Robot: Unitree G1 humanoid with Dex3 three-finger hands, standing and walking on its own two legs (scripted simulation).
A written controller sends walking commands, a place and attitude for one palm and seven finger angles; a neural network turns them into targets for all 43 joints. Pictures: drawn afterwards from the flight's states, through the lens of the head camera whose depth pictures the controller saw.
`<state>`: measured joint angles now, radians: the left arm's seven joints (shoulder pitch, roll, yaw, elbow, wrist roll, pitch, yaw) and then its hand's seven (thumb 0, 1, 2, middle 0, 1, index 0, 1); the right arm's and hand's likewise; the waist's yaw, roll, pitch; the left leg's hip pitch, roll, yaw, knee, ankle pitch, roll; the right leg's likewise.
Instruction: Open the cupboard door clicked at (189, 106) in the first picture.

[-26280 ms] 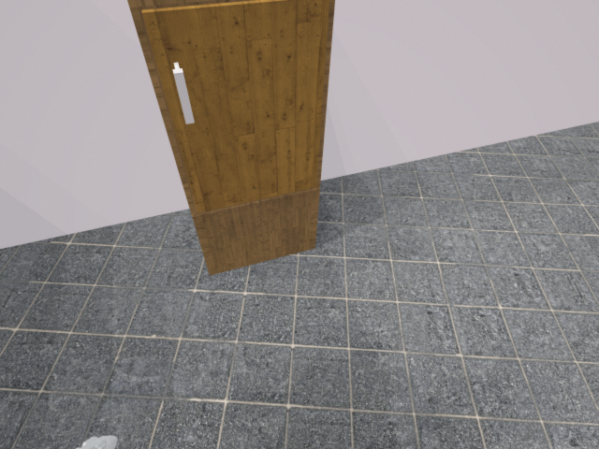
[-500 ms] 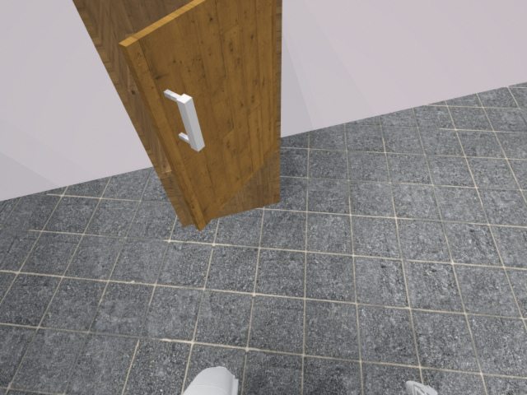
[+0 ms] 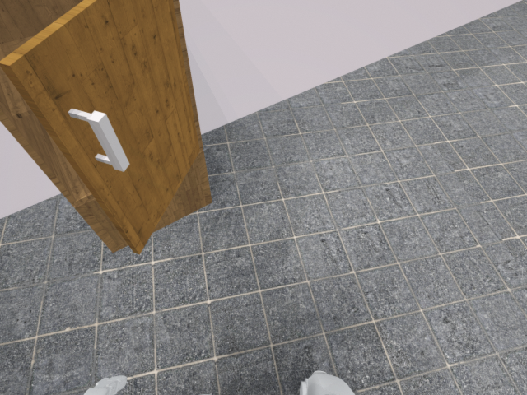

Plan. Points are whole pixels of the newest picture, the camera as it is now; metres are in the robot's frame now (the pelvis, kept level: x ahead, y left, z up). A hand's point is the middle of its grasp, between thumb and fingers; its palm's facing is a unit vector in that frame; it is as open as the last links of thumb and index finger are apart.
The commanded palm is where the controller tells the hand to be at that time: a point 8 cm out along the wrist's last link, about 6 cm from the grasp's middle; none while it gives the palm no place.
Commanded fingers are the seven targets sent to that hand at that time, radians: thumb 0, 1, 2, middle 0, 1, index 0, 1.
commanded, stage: walk to a spot facing it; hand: left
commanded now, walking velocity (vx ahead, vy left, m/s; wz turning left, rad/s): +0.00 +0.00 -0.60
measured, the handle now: (100, 140) +0.49 +0.34 +0.04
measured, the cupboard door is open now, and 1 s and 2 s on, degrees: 38 38 38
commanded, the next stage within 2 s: none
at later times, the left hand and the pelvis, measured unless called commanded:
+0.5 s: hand (176, 373) +0.16 +0.16 -0.18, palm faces -0.27 -0.94 -0.20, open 7.4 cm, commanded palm none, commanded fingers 0.00 0.90 0.90 -0.20 -0.30 -0.20 -0.30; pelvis +0.02 +0.00 -0.01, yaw -18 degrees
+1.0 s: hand (233, 342) +0.21 +0.07 -0.16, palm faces -0.54 -0.81 -0.23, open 7.4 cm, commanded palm none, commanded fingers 0.00 0.90 0.90 -0.20 -0.30 -0.20 -0.30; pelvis +0.06 -0.07 +0.00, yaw -36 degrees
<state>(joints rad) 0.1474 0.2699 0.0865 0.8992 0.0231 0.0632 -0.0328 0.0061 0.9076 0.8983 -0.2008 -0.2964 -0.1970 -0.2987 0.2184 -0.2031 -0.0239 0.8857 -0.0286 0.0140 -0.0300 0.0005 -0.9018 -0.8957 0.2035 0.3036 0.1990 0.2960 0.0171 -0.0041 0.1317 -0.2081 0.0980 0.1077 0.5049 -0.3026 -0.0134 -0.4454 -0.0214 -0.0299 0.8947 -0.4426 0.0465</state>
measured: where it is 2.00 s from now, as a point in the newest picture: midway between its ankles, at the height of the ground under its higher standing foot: (367, 331)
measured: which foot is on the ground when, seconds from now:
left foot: down 0.00-0.10, up 0.12-0.44, down 0.46-0.82, up 0.84-1.00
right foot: up 0.00-0.08, down 0.10-0.46, up 0.48-0.80, down 0.82-1.00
